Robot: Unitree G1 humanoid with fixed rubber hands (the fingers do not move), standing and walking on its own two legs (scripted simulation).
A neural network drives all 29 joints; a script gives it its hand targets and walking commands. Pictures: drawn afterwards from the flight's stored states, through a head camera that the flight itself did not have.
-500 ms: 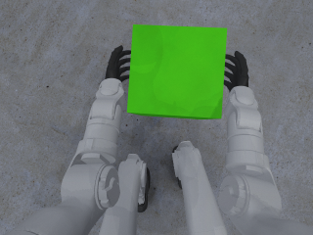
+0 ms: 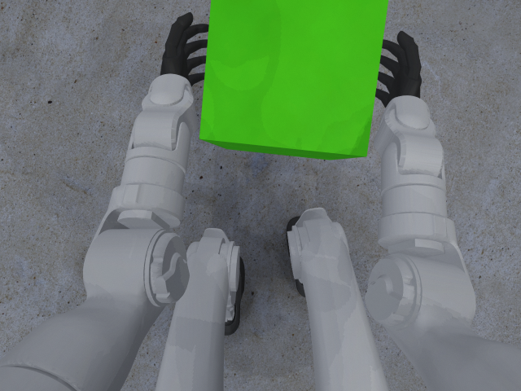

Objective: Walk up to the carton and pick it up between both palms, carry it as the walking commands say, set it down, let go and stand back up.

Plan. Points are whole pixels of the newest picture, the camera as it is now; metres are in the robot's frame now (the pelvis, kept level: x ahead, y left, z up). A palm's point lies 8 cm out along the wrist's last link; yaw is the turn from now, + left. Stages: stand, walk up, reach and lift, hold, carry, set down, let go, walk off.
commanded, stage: set down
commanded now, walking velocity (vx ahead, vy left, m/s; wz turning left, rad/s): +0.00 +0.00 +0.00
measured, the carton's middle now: (286, 89) +0.51 -0.09 -0.19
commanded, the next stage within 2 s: none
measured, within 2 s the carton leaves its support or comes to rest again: rests again in 1.32 s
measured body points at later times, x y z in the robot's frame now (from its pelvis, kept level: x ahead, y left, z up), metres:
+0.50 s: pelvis +0.00 +0.01 -0.06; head +0.34 -0.04 +0.24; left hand +0.56 +0.04 -0.19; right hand +0.48 -0.25 -0.20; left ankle +0.08 +0.11 -0.46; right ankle +0.14 -0.10 -0.46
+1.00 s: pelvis -0.01 +0.00 -0.10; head +0.36 -0.05 +0.13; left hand +0.57 +0.04 -0.26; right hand +0.50 -0.26 -0.27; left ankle +0.08 +0.11 -0.46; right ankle +0.14 -0.10 -0.46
